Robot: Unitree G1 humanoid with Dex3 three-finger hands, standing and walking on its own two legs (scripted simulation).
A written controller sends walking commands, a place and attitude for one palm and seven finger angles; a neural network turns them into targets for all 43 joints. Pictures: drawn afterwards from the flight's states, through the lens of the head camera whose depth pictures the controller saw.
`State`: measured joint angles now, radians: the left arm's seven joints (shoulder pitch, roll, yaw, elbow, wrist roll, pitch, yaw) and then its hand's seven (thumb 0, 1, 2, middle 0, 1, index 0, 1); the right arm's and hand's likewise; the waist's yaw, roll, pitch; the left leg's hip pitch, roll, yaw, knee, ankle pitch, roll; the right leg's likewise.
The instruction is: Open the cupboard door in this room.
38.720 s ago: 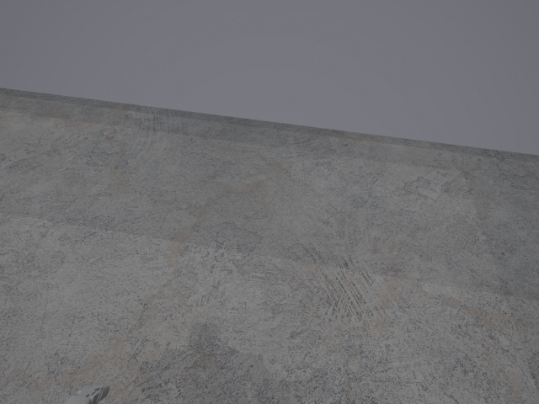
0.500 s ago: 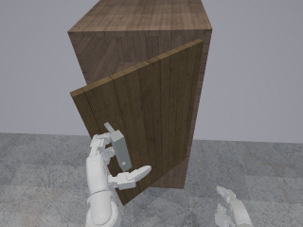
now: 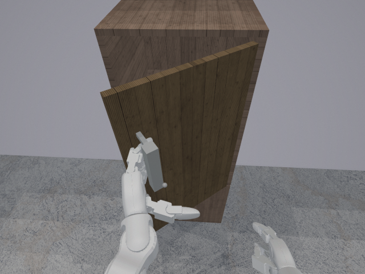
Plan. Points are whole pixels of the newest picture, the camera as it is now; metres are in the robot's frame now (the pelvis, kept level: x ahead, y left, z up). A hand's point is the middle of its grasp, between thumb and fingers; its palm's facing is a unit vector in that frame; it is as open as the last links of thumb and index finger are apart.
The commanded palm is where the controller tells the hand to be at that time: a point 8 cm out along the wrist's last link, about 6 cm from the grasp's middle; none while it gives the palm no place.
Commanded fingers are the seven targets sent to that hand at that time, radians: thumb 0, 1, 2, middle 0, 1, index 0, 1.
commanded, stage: slide the hand sideways off the handle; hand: left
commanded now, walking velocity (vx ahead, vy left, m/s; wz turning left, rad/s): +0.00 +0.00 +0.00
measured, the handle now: (148, 161) +0.33 +0.10 +0.10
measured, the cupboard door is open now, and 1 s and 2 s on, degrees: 37 46 46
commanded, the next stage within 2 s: draw the hand back to the body in 1.16 s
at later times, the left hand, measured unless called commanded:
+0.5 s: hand (167, 211) +0.21 +0.04 +0.11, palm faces -0.12 -0.99 +0.03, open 16.2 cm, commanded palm +0.18 +0.10 +0.10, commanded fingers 0.00 -0.50 0.30 -0.15 -0.30 -0.15 -0.30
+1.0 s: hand (132, 239) +0.16 +0.10 +0.11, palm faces -0.01 -1.00 +0.00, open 16.2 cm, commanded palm +0.12 +0.15 +0.10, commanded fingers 0.00 -0.50 0.30 -0.15 -0.30 -0.15 -0.30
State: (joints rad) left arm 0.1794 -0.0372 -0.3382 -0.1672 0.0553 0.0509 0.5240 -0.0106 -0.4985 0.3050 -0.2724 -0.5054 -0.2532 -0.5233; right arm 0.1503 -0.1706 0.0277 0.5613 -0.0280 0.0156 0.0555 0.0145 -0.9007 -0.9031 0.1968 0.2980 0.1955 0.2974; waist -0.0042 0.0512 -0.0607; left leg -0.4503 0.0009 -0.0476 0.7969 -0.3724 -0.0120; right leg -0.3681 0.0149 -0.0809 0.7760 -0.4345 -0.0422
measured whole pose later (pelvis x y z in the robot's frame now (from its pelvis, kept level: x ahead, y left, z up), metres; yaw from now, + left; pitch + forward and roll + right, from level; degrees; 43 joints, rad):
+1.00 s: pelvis +0.01 +0.00 -0.02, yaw -1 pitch +5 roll +0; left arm 0.80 0.12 -0.17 -0.57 -0.10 -0.20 -0.01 -0.01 -0.49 0.31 -0.16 -0.30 -0.17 -0.30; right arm 0.29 -0.21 0.02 0.36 0.01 -0.03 0.01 0.02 -0.90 -0.90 0.20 0.30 0.20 0.30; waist 0.01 0.05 -0.11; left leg -0.57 0.01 -0.03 0.91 -0.44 -0.01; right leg -0.50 0.02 -0.06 0.90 -0.50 -0.04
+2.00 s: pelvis +0.01 +0.02 +0.01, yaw -2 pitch +2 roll -2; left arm 0.69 0.30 0.11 -0.62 -0.07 -0.01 0.08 -0.01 -0.19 0.44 -0.17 -0.30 -0.17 -0.30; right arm 0.26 -0.20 0.06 0.46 0.02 -0.10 -0.11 0.02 -0.90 -0.90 0.20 0.30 0.20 0.30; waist 0.06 0.06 -0.08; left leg -0.40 0.00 -0.02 0.74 -0.37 0.02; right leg -0.31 0.02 -0.05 0.68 -0.40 -0.01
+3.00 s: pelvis +0.03 +0.01 +0.03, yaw -3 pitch -3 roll +0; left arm 0.48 0.34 0.33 -0.41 -0.07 -0.07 0.11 0.02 0.89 0.90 -0.21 -0.30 -0.21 -0.30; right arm 0.18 -0.22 0.02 0.62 0.01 -0.07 -0.09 0.01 -0.90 -0.90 0.20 0.30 0.20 0.30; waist 0.07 0.06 0.01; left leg -0.13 0.01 0.01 0.44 -0.25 0.00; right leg -0.06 0.03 -0.02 0.39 -0.28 -0.02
